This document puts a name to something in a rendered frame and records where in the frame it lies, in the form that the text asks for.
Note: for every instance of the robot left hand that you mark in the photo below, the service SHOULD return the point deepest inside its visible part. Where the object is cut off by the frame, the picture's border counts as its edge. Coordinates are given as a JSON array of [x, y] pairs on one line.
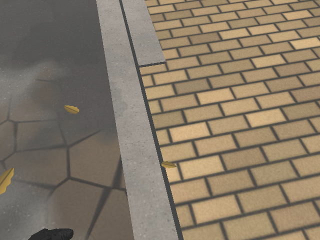
[[54, 234]]

